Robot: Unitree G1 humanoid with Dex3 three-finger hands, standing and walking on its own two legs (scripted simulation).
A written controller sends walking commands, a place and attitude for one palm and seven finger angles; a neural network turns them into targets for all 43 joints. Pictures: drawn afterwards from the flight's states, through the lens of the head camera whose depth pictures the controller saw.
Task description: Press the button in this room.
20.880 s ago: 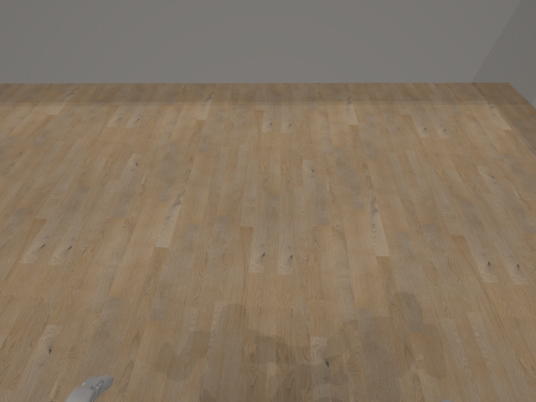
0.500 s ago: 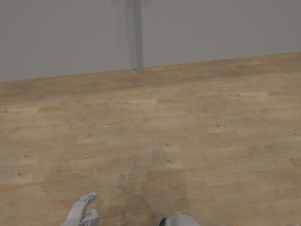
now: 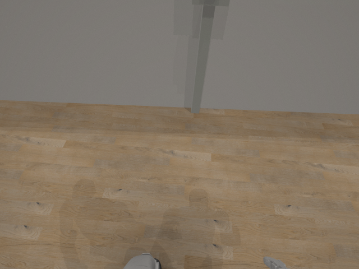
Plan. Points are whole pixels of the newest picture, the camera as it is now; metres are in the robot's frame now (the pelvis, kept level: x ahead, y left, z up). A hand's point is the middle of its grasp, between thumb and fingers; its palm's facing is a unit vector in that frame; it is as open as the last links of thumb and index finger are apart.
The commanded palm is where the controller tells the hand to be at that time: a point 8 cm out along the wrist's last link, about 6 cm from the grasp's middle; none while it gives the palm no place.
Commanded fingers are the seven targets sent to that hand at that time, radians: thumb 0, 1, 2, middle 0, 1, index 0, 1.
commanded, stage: turn or walk to find it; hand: left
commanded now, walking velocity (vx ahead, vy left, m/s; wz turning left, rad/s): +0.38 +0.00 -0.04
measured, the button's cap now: out of the picture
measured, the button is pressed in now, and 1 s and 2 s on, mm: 0 0 0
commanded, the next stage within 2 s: stand and wait in 0.24 s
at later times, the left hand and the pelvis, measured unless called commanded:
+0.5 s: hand (143, 194) +0.32 +0.15 -0.15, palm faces -0.07 -0.97 -0.23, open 7.4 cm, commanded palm none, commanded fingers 0.00 0.90 0.90 -0.20 -0.30 -0.20 -0.30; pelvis +0.20 -0.03 +0.00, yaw -3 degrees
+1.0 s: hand (137, 215) +0.26 +0.15 -0.16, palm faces +0.04 -0.98 -0.19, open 7.2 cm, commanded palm none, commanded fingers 0.00 0.90 0.90 -0.20 -0.30 -0.20 -0.30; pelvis +0.24 -0.03 +0.02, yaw -2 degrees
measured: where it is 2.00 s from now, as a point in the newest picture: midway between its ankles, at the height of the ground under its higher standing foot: (186, 258)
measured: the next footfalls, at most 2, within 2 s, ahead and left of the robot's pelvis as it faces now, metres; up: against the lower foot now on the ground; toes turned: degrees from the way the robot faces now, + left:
left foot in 0.02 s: +0.14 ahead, +0.12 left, +0.00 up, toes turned +10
right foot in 0.48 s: +0.33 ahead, -0.14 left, +0.00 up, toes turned -11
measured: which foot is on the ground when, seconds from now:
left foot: up 0.00-0.00, down 0.02-0.50, up 0.52-0.80, down 0.82-1.00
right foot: down 0.00-0.04, up 0.06-0.46, down 0.48-1.00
